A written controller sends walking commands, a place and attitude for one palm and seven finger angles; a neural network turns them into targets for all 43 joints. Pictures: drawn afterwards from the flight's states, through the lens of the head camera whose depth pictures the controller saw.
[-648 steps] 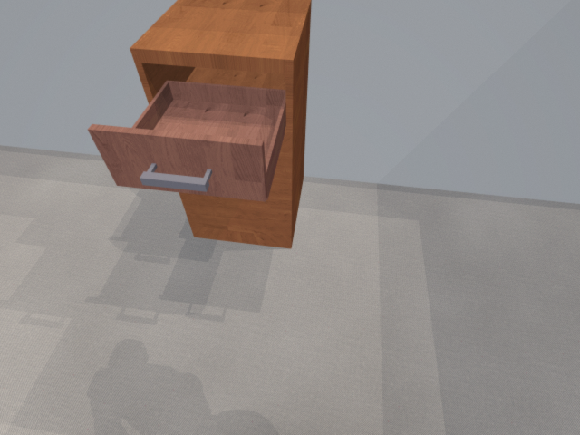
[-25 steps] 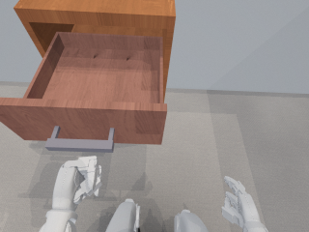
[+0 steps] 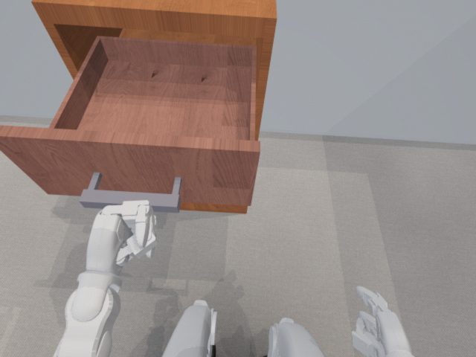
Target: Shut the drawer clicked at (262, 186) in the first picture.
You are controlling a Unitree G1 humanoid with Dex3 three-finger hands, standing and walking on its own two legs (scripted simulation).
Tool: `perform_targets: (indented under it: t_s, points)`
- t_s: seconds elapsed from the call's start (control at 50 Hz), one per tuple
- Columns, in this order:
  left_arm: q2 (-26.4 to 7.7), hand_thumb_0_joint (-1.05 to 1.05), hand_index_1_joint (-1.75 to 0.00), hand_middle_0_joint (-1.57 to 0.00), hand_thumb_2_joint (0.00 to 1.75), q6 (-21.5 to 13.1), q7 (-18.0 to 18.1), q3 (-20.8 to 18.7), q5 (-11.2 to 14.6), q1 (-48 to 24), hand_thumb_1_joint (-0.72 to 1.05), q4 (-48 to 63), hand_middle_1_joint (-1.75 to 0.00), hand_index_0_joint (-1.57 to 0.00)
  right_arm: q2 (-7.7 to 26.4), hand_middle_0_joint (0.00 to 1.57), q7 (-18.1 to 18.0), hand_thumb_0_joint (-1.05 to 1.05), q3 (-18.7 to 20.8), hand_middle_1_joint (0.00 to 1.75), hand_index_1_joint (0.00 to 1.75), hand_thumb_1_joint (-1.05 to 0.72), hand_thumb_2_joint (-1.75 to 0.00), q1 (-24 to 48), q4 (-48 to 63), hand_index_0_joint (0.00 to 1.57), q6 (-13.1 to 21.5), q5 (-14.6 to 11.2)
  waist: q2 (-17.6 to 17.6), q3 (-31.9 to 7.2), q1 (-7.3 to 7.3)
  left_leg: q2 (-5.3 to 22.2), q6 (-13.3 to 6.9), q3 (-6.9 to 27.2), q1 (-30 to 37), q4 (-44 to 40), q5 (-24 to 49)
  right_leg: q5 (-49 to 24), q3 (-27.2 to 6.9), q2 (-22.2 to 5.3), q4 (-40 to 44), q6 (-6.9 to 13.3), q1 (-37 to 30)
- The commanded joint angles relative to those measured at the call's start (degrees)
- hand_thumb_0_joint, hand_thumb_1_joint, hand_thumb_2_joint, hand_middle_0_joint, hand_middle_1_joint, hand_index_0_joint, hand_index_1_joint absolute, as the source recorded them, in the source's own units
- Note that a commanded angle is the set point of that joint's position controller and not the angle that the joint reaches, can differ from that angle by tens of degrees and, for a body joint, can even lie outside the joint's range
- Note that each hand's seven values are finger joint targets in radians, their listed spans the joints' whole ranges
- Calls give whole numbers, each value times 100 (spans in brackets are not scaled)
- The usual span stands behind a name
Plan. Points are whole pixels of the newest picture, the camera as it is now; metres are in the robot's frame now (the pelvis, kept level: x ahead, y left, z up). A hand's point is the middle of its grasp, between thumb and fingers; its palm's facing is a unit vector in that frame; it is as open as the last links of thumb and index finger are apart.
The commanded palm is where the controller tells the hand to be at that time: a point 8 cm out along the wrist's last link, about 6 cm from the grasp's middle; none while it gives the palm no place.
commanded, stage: push the drawer shut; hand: left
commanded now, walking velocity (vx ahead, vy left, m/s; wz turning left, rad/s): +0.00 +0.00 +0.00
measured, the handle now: (134, 190) +0.36 +0.20 +0.05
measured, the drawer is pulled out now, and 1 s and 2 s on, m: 0.27 0.13 0.02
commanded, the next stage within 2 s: none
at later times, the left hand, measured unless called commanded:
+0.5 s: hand (159, 195) +0.36 +0.16 +0.04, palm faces -0.02 -1.00 -0.04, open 2.6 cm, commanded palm +0.36 +0.20 +0.05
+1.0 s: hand (172, 159) +0.43 +0.15 +0.04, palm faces +0.01 -1.00 -0.05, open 2.8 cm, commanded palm +0.43 +0.19 +0.05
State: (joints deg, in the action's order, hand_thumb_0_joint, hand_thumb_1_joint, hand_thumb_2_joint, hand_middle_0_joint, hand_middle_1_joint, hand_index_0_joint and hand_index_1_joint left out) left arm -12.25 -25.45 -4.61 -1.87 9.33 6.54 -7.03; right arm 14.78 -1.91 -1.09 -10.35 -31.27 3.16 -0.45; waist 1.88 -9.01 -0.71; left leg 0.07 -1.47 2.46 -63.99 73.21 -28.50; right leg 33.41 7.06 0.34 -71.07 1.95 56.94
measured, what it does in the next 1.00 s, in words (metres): stands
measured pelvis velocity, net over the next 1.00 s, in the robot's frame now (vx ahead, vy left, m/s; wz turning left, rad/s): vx -0.01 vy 0.01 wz -0.02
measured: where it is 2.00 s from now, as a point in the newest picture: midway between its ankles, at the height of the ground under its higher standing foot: outside the picture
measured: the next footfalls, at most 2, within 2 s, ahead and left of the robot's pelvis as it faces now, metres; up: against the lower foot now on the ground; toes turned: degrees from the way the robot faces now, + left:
none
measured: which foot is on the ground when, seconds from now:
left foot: down 0.00-1.00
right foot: down 0.00-1.00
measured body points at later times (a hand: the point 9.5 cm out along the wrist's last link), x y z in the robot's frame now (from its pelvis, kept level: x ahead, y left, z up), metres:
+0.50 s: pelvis -0.01 +0.01 +0.00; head +0.08 +0.03 +0.44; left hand +0.35 +0.21 +0.05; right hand +0.12 -0.24 -0.10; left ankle +0.06 +0.10 -0.62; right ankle +0.01 -0.11 -0.62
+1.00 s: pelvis -0.01 +0.01 +0.00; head +0.11 +0.03 +0.44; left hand +0.42 +0.20 +0.05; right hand +0.08 -0.25 -0.11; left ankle +0.06 +0.10 -0.62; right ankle +0.01 -0.11 -0.62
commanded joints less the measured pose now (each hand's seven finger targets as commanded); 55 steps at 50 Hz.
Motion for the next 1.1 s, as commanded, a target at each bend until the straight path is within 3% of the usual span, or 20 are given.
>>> perform_targets:
  t_s: [0.0, 0.18, 0.24, 0.3, 0.32, 0.38, 0.42, 0.5, 0.58, 0.74, 0.78, 0.86, 0.88, 0.94, 1.04, 1.08]
  points:
    - [-409, 0, -160, -140, 90, 24, 67, -37, -4, -2209, 90, 855, -160, -140, 767, 20, -91, 0, 259, 30, 30, -90, -90, 23, 707, 20, 257, -46, 131, -1648, -510, 18, -37, 207, 1741, -1184, 27, -398, -493, 62, 1357, -45, -269]
    - [-569, 0, -160, -140, 90, 104, 156, -279, 36, -3313, 90, -84, -160, -140, 782, 20, -114, 0, 189, 30, 30, -90, -90, 3, 567, 20, 214, -69, 97, -1412, -556, 0, -16, 211, 1625, -1326, -446, -51, -547, 72, 1493, -44, -164]
    - [-608, 0, -160, -140, 90, 43, 200, -316, -7, -3646, 90, -245, -160, -140, 805, 20, -90, 0, 186, 30, 30, -90, -90, -44, 537, 20, 217, -55, 289, -1594, -519, 8, 10, 258, 1794, -1383, -414, -125, -500, 68, 1405, -23, -88]
    - [-594, 0, -160, -140, 90, 24, 231, -335, -26, -3900, 90, -528, -160, -140, 835, 20, -61, 0, 212, 30, 30, -90, -90, -108, 476, 20, 202, -43, 224, -1614, -543, 21, 30, 305, 1897, -1430, -366, -213, -469, 65, 1394, -24, -26]
    - [-634, 0, -160, -140, 90, 19, 251, -388, -27, -3950, 90, -671, -160, -140, 855, 20, -63, 0, 212, 30, 30, -90, -90, -165, 448, 20, 192, -28, 47, -1625, -568, 26, 9, 320, 1836, -1415, -321, -240, -465, 81, 1387, -34, -58]
    - [-549, 0, -160, -140, 90, -35, 273, -357, -61, -4181, 90, -822, -160, -140, 861, 20, -30, 0, 246, 30, 30, -90, -90, -200, 419, 20, 170, -23, 183, -1748, -553, 36, 37, 333, 2013, -1456, -267, -301, -441, 64, 1369, -34, 14]
    - [-677, 0, -160, -140, 90, -76, 304, -463, -83, -4346, 90, -960, -160, -140, 895, 20, -25, 0, 250, 30, 30, -90, -90, -265, 373, 20, 144, -14, 74, -1758, -576, 46, 32, 382, 1988, -1471, -292, -302, -425, 84, 1332, -33, 41]
    - [-482, 0, -160, -140, 90, -137, 353, -299, -167, -4858, 90, -1237, -160, -140, 904, 20, 4, 0, 279, 30, 30, -90, -90, -359, 282, 20, 101, -2, 257, -1782, -653, 78, 70, 490, 2267, -1546, -303, -392, -380, 64, 1279, -27, 287]
    - [-673, 0, -160, -140, 90, -198, 413, -490, -233, -5233, 90, -1501, -160, -140, 942, 20, 16, 0, 302, 30, 30, -90, -90, -484, 209, 20, 35, 26, 233, -1964, -668, 89, 83, 517, 2382, -1525, -111, -510, -369, 71, 1233, -20, 313]
    - [-481, 0, -160, -140, 90, -323, 451, -375, -371, -5947, 90, -2131, -160, -140, 943, 20, 68, 0, 340, 30, 30, -90, -90, -686, 72, 20, -75, 65, 446, -2085, -772, 138, 120, 654, 2741, -1541, 65, -637, -326, 73, 1163, -9, 641]
    - [-443, 0, -160, -140, 90, -365, 484, -343, -388, -6214, 90, -2279, -160, -140, 944, 20, 85, 0, 344, 30, 30, -90, -90, -728, 33, 20, -115, 78, 331, -2036, -833, 128, 116, 658, 2686, -1539, 57, -650, -325, 68, 1176, -15, 634]
    - [-821, 0, -160, -140, 90, -455, 492, -693, -435, -6430, 90, -2717, -160, -140, 961, 20, 84, 0, 339, 30, 30, -90, -90, -811, -18, 20, -189, 95, 219, -2079, -800, 87, 75, 508, 2430, -1427, 161, -631, -380, 88, 1219, -12, 477]
    - [-580, 0, -160, -140, 90, -463, 456, -506, -420, -6556, 90, -2827, -160, -140, 915, 20, 92, 0, 331, 30, 30, -90, -90, -812, -22, 20, -199, 90, 185, -2041, -887, 60, 48, 435, 2368, -1383, 148, -626, -400, 87, 1277, -31, 446]
    - [-1091, 0, -160, -140, 90, -553, 411, -921, -407, -6801, 90, -3061, -160, -140, 951, 20, 70, 0, 318, 30, 30, -90, -90, -905, -75, 20, -232, 101, 99, -2180, -851, 55, 20, 362, 2196, -1282, 253, -645, -459, 106, 1261, -35, 292]
    - [-1133, 0, -160, -140, 90, -587, 272, -1006, -383, -7127, 90, -3510, -160, -140, 928, 20, 87, 0, 304, 30, 30, -90, -90, -1029, -112, 20, -300, 119, 220, -2236, -900, 41, -3, 288, 2119, -1177, 492, -783, -485, 123, 1251, -35, 255]
    - [-1314, 0, -160, -140, 90, -619, 231, -1124, -385, -7257, 90, -3548, -160, -140, 934, 20, 86, 0, 315, 30, 30, -90, -90, -1084, -124, 20, -334, 122, 282, -2349, -884, 53, -4, 256, 2110, -1118, 659, -888, -524, 124, 1245, -40, 176]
